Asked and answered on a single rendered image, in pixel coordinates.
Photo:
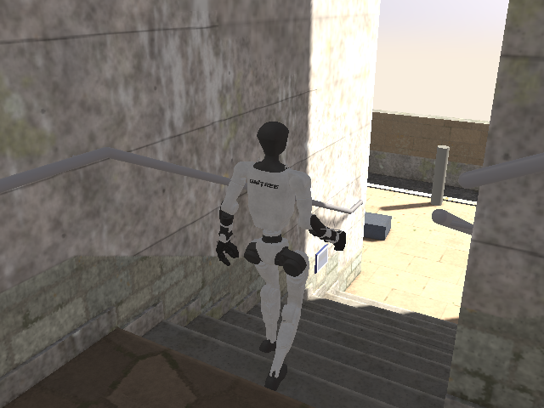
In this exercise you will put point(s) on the stairs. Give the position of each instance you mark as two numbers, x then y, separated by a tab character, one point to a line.
348	352

